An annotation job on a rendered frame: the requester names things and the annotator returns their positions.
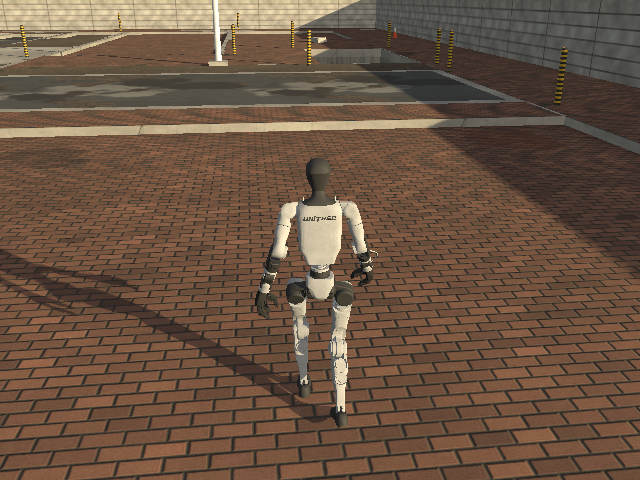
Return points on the robot left upper arm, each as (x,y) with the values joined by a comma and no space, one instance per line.
(288,211)

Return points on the robot left hand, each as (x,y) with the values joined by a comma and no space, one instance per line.
(260,303)

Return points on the robot right hand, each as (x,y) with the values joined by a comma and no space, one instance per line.
(359,272)

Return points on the left robot forearm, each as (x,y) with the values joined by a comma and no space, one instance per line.
(270,271)

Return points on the robot right thigh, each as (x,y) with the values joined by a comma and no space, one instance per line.
(341,307)

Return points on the right robot forearm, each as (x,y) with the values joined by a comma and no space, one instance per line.
(365,259)

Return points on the robot right upper arm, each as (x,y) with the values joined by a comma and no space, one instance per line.
(350,210)

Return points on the humanoid robot head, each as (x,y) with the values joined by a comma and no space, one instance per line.
(318,172)

